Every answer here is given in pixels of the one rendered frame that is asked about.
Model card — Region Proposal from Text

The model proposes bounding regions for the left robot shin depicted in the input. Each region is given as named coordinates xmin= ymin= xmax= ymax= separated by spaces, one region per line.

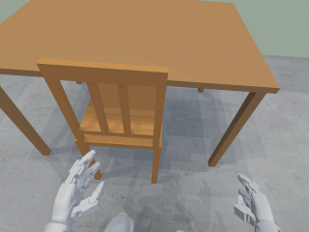
xmin=118 ymin=213 xmax=127 ymax=217

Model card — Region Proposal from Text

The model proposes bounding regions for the table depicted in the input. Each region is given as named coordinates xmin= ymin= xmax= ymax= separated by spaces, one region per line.
xmin=0 ymin=0 xmax=280 ymax=167

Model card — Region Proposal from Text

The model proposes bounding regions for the right robot forearm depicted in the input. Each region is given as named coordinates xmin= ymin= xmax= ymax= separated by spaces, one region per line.
xmin=255 ymin=221 xmax=281 ymax=232

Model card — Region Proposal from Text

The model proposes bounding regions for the left robot forearm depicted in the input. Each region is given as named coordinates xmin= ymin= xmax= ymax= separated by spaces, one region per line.
xmin=43 ymin=221 xmax=73 ymax=232

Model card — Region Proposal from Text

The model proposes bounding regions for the chair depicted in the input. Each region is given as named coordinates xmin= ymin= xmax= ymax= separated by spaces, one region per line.
xmin=36 ymin=58 xmax=169 ymax=184

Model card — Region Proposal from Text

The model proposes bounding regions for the left robot thigh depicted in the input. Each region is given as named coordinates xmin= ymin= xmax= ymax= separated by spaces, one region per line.
xmin=103 ymin=216 xmax=134 ymax=232

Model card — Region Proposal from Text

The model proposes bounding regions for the robot left hand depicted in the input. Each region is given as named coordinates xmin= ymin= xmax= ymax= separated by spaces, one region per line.
xmin=50 ymin=150 xmax=105 ymax=227

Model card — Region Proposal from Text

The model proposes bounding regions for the robot right hand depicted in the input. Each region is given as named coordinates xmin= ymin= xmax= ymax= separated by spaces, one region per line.
xmin=234 ymin=173 xmax=274 ymax=227

